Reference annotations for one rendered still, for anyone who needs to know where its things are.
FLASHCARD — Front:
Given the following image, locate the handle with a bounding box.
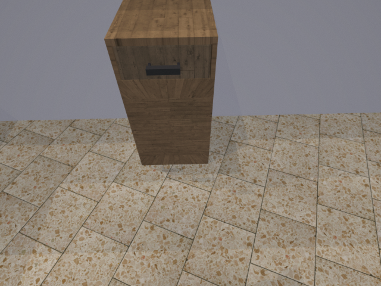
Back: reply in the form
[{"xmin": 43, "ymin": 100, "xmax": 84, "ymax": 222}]
[{"xmin": 145, "ymin": 63, "xmax": 180, "ymax": 76}]

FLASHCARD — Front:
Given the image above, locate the drawer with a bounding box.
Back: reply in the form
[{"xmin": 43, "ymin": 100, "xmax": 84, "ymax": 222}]
[{"xmin": 113, "ymin": 45, "xmax": 211, "ymax": 80}]

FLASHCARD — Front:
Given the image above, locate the cabinet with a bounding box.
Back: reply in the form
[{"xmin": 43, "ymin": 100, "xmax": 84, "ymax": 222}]
[{"xmin": 104, "ymin": 0, "xmax": 218, "ymax": 165}]

